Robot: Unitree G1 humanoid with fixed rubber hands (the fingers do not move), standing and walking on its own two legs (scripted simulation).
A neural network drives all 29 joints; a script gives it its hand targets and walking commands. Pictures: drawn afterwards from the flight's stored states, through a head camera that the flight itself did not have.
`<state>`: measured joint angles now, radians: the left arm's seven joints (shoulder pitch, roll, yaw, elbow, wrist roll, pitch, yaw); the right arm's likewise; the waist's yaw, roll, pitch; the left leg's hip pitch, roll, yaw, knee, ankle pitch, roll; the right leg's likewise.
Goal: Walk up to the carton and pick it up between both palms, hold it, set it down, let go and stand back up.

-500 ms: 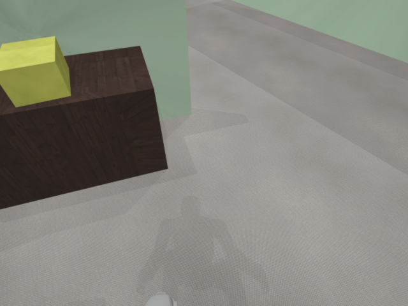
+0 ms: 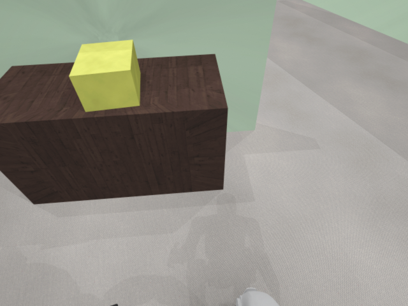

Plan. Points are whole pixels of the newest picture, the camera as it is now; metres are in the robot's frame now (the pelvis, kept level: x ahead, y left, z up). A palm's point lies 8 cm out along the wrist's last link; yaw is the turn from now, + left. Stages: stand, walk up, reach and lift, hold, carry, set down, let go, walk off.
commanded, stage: walk up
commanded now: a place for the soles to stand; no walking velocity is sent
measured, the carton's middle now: (110, 74) +1.06 +0.39 -0.08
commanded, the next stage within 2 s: none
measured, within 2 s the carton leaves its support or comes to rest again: neither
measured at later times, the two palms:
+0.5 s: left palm out of the picture +0.11 +0.24 -0.10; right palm (285, 234) +0.31 -0.19 -0.13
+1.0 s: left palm (52, 231) +0.35 +0.40 -0.12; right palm (246, 207) +0.39 -0.11 -0.12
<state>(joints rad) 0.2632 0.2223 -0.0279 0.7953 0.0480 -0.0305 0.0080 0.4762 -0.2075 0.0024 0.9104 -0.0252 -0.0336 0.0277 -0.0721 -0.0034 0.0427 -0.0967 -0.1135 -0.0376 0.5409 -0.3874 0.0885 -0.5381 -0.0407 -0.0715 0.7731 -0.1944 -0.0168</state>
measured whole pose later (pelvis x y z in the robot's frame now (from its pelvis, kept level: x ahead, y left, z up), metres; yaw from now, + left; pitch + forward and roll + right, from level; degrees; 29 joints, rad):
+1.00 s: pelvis +0.35 +0.15 +0.00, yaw +9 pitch -4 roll +0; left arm 0.38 0.22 0.00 0.83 0.05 0.00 0.05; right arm 0.38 -0.25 -0.02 0.86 -0.03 0.01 0.02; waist -0.06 0.00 0.04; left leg -0.17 -0.07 0.15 0.49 -0.26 0.13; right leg -0.44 -0.02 0.00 0.85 -0.32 0.00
